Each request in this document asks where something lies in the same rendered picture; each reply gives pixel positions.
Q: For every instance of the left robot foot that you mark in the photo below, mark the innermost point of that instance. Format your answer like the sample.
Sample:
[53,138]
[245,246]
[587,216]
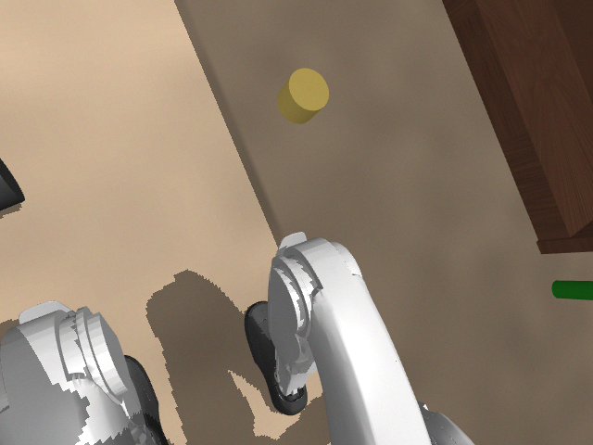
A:
[147,398]

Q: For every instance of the right robot hand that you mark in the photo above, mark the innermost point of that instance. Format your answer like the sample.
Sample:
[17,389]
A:
[441,430]

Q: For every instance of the right robot foot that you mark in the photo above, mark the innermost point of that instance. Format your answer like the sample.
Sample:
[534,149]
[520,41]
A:
[263,352]

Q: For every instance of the bookshelf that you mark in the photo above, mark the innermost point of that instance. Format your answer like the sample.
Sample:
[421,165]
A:
[532,63]

